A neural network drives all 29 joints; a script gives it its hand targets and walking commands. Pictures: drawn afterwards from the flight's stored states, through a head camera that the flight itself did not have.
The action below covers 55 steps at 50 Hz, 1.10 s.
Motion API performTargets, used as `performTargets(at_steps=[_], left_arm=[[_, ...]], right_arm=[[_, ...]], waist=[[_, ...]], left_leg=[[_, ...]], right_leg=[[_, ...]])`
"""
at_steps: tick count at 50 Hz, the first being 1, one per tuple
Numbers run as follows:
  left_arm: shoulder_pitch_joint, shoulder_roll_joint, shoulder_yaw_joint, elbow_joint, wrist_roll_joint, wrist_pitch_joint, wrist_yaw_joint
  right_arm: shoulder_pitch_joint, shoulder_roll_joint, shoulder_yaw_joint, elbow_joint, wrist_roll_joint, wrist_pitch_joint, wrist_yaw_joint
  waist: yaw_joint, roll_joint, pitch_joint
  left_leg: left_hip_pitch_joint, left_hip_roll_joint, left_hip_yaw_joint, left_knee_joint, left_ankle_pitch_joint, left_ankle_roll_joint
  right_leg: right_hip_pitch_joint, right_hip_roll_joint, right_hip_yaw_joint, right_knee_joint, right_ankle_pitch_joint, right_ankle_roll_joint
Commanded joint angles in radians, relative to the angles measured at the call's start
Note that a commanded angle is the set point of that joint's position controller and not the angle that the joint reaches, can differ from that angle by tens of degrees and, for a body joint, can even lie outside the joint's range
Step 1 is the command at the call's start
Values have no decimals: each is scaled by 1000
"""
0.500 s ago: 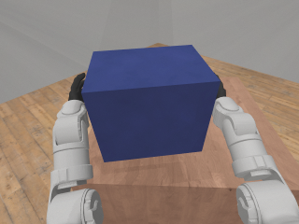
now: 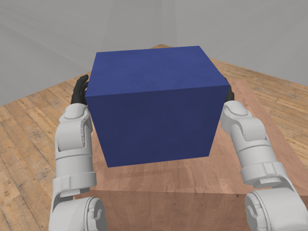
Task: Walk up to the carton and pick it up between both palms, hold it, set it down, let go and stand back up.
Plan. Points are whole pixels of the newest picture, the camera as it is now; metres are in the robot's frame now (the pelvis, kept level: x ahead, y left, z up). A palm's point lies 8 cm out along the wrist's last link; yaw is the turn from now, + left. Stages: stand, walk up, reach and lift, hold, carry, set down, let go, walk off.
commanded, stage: hold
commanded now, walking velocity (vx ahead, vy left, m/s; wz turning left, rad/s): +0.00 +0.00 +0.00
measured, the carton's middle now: (154, 105) +0.39 -0.01 +0.19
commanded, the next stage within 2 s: none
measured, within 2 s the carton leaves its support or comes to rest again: neither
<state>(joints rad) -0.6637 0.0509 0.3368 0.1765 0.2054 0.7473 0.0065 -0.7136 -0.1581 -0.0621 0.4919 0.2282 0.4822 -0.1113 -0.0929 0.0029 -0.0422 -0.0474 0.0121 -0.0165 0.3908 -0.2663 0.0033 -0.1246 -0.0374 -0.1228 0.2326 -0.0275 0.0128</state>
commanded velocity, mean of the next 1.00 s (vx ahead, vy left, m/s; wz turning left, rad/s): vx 0.00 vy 0.00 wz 0.00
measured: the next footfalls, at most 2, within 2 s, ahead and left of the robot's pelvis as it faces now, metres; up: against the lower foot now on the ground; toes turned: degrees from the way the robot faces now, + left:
none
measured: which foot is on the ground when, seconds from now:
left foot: down 0.00-1.00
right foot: down 0.00-1.00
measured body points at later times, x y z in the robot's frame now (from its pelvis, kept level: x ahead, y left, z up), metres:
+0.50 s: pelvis +0.00 +0.00 +0.00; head -0.05 +0.01 +0.45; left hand +0.39 +0.18 +0.21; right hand +0.38 -0.18 +0.20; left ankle -0.03 +0.11 -0.75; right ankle +0.07 -0.14 -0.75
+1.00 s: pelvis +0.00 +0.00 +0.00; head -0.05 +0.01 +0.45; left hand +0.39 +0.18 +0.21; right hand +0.38 -0.18 +0.20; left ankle -0.03 +0.11 -0.75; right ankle +0.07 -0.14 -0.75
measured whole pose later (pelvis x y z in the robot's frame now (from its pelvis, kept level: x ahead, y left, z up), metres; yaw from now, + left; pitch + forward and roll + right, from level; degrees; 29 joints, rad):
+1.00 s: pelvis +0.00 +0.00 +0.00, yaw +0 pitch -4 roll -1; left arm -0.68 0.06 0.35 0.22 0.20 0.74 0.00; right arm -0.73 -0.15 -0.06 0.52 0.21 0.49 -0.12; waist -0.08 0.00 -0.05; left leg -0.05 0.01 -0.02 0.38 -0.26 0.00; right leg -0.13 -0.04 -0.12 0.23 -0.03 0.01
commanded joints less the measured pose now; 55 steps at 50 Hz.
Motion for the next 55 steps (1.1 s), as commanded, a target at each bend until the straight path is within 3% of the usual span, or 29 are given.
performTargets(at_steps=[1, 3, 4, 7, 11, 12, 15, 16, 19, 22, 23, 26, 27, 29, 31, 33, 35, 36, 37, 38, 39, 40, 42, 43, 44, 45, 47, 52, 55], left_arm=[[-760, -513, -475, -176, -174, -72, -162], [-736, -506, -442, -130, -162, -59, -176], [-749, -549, -491, -170, -183, -69, -176], [-792, -563, -499, -89, -180, -62, -173], [-808, -581, -523, -142, -211, -80, -162], [-837, -553, -483, -109, -179, -74, -169], [-837, -574, -546, -197, -230, -83, -161], [-779, -561, -470, -61, -187, -69, -172], [-808, -551, -517, -163, -213, -87, -168], [-750, -570, -504, -100, -192, -68, -182], [-727, -572, -469, -63, -181, -62, -184], [-831, -552, -476, -174, -197, -80, -179], [-821, -560, -506, -202, -196, -82, -173], [-815, -546, -477, -140, -188, -80, -175], [-776, -550, -493, -108, -203, -76, -175], [-784, -590, -542, -288, -224, -82, -163], [-784, -538, -489, -137, -182, -64, -167], [-827, -527, -482, -161, -191, -73, -172], [-813, -517, -449, -40, -153, -59, -177], [-768, -552, -460, -59, -165, -60, -175], [-790, -550, -450, -63, -168, -70, -181], [-851, -572, -479, -107, -182, -72, -178], [-834, -565, -506, -216, -210, -82, -160], [-799, -580, -513, -123, -199, -71, -157], [-809, -552, -470, -112, -167, -65, -162], [-788, -539, -470, -40, -177, -61, -174], [-784, -537, -472, -119, -197, -83, -178], [-821, -548, -503, -209, -211, -85, -184], [-765, -507, -444, -64, -167, -64, -189]], right_arm=[[-822, 604, 376, -354, 131, -63, 113], [-804, 621, 368, -320, 109, -49, 111], [-839, 641, 362, -388, 110, -66, 108], [-858, 627, 326, -299, 107, -57, 114], [-888, 651, 361, -364, 117, -71, 116], [-831, 626, 325, -230, 99, -43, 117], [-870, 651, 339, -338, 118, -69, 120], [-863, 620, 326, -299, 109, -61, 118], [-857, 635, 356, -346, 127, -67, 110], [-803, 623, 321, -299, 101, -51, 105], [-790, 613, 313, -281, 97, -43, 109], [-885, 643, 359, -361, 116, -67, 110], [-851, 637, 356, -379, 127, -72, 104], [-835, 639, 350, -289, 105, -52, 117], [-867, 635, 363, -346, 114, -57, 111], [-809, 652, 384, -415, 143, -73, 110], [-795, 592, 352, -283, 130, -43, 111], [-805, 611, 348, -292, 105, -45, 116], [-895, 604, 318, -281, 97, -54, 119], [-905, 636, 333, -340, 93, -67, 120], [-845, 646, 309, -263, 85, -54, 118], [-904, 632, 316, -290, 100, -71, 130], [-864, 631, 350, -343, 122, -72, 121], [-853, 625, 336, -292, 127, -64, 120], [-860, 603, 326, -281, 104, -68, 123], [-854, 619, 328, -270, 90, -60, 116], [-848, 661, 364, -350, 108, -68, 111], [-849, 646, 368, -395, 117, -64, 97], [-819, 607, 344, -285, 100, -46, 99]], waist=[[29, 41, -432], [31, -18, -370], [28, -2, -440], [8, 57, -351], [10, 43, -453], [7, 45, -336], [-6, 41, -507], [6, 23, -400], [-4, 26, -470], [-20, 31, -402], [-14, -7, -339], [10, 23, -455], [-5, 88, -494], [10, 20, -406], [9, -15, -415], [-9, 83, -554], [-2, 42, -356], [-1, 17, -357], [23, 18, -292], [36, 12, -360], [6, 11, -321], [10, 64, -396], [19, 48, -517], [-3, 54, -434], [14, 71, -407], [1, 6, -343], [32, -27, -482], [-14, 50, -487], [3, 13, -348]], left_leg=[[-178, -61, -19, -68, 408, -59], [-209, -67, -16, -98, 315, -40], [-211, -65, -11, -99, 335, -43], [-232, -64, -10, -116, 250, -49], [-228, -65, -22, -98, 296, -53], [-235, -58, -25, -110, 253, -48], [-167, -59, -24, -88, 352, -61], [-198, -61, -16, -97, 318, -51], [-190, -68, -17, -78, 380, -64], [-181, -63, -18, -93, 348, -60], [-214, -63, -20, -114, 323, -49], [-210, -67, -19, -88, 341, -55], [-169, -72, -20, -86, 378, -67], [-202, -60, -25, -110, 308, -48], [-213, -65, -16, -89, 352, -55], [-129, -69, -26, -64, 504, -81], [-164, -56, -32, -74, 405, -70], [-200, -62, -24, -93, 339, -58], [-266, -58, -12, -114, 200, -45], [-276, -62, -18, -129, 197, -31], [-279, -66, -11, -135, 165, -30], [-252, -49, -24, -118, 216, -39], [-140, -64, -22, -78, 413, -58], [-178, -53, -25, -78, 389, -63], [-173, -57, -20, -88, 357, -59], [-230, -62, -17, -107, 268, -48], [-254, -71, -11, -112, 272, -34], [-207, -76, -19, -83, 367, -58], [-222, -62, -24, -93, 324, -49]], right_leg=[[442, 85, 94, 73, 165, -14], [454, 80, 99, 65, 114, -13], [476, 82, 106, 71, 155, -17], [415, 78, 95, 47, 52, -19], [452, 75, 101, 76, 113, -15], [402, 77, 100, 60, 33, -16], [441, 89, 93, 74, 123, -14], [430, 80, 95, 54, 106, -16], [468, 87, 100, 81, 190, -7], [441, 85, 99, 61, 130, -13], [429, 84, 95, 45, 100, -8], [476, 77, 105, 86, 145, -14], [469, 82, 97, 76, 157, -14], [461, 78, 107, 57, 93, -13], [465, 91, 97, 61, 151, -14], [499, 90, 95, 89, 244, -16], [391, 91, 90, 56, 93, -17], [414, 82, 102, 54, 69, -16], [379, 72, 98, 44, -10, -21], [426, 75, 97, 61, 25, -21], [439, 70, 103, 59, 18, -16], [427, 74, 97, 59, 22, -26], [423, 84, 99, 77, 146, -15], [430, 84, 100, 65, 117, -16], [408, 86, 87, 54, 85, -17], [420, 84, 94, 44, 53, -15], [505, 75, 105, 79, 153, -4], [506, 68, 106, 93, 226, -9], [438, 73, 96, 55, 104, -8]])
